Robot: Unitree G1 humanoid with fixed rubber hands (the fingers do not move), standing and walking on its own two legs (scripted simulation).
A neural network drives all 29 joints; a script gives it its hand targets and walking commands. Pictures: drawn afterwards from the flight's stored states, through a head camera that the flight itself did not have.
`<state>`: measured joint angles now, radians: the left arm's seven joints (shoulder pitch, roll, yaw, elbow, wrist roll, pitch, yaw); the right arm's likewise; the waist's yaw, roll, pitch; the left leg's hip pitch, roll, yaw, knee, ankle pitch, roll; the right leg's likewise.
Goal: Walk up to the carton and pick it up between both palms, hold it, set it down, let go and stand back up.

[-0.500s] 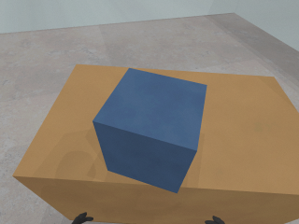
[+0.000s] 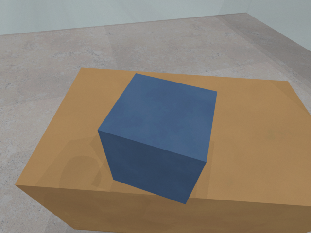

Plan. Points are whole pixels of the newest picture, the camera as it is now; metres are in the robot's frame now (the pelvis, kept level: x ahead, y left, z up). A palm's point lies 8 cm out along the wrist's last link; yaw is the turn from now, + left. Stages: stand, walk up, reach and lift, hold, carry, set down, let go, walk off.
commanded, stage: stand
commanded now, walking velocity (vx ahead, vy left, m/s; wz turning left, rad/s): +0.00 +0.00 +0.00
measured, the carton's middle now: (160, 139) +0.39 -0.01 +0.01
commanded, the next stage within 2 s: walk up in 1.12 s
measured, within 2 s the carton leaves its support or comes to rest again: neither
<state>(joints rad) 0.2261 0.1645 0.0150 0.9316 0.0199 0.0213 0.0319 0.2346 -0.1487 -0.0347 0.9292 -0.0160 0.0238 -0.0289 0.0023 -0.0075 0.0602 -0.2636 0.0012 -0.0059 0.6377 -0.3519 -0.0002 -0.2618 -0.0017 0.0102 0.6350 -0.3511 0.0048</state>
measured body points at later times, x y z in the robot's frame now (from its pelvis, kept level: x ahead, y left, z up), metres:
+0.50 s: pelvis +0.00 +0.00 +0.01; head +0.02 +0.00 +0.46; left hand +0.00 +0.20 -0.15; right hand +0.00 -0.21 -0.15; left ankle -0.01 +0.12 -0.72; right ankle -0.01 -0.12 -0.72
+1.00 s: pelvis +0.01 +0.00 +0.01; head +0.02 +0.00 +0.46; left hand -0.01 +0.20 -0.15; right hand -0.01 -0.20 -0.15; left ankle -0.01 +0.12 -0.72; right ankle -0.01 -0.12 -0.72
